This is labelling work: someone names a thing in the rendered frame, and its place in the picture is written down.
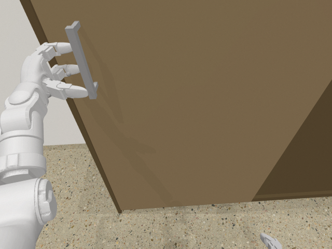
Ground wardrobe door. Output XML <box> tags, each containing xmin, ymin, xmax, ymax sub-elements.
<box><xmin>31</xmin><ymin>0</ymin><xmax>332</xmax><ymax>210</ymax></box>
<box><xmin>256</xmin><ymin>80</ymin><xmax>332</xmax><ymax>195</ymax></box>

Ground robot left forearm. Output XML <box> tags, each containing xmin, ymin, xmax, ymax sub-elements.
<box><xmin>0</xmin><ymin>82</ymin><xmax>49</xmax><ymax>185</ymax></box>

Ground robot left upper arm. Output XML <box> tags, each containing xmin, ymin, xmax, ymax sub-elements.
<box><xmin>0</xmin><ymin>178</ymin><xmax>57</xmax><ymax>249</ymax></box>

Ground right robot hand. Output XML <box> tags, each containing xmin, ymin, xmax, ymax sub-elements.
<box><xmin>260</xmin><ymin>233</ymin><xmax>282</xmax><ymax>249</ymax></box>

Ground handle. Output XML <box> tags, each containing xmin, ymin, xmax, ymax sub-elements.
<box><xmin>65</xmin><ymin>21</ymin><xmax>99</xmax><ymax>99</ymax></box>

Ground left robot hand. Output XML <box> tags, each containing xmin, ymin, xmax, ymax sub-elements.
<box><xmin>20</xmin><ymin>42</ymin><xmax>88</xmax><ymax>100</ymax></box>

